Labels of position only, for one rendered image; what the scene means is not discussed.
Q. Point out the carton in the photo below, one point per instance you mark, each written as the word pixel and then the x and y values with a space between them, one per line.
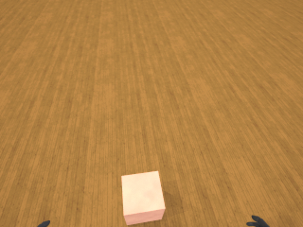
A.
pixel 142 197

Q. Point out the robot right hand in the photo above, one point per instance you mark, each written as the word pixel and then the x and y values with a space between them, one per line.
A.
pixel 259 222

